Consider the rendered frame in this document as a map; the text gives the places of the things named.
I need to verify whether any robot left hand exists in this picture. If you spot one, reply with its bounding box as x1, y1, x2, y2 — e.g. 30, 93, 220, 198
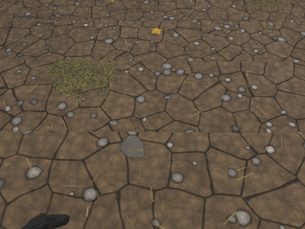
21, 213, 70, 229

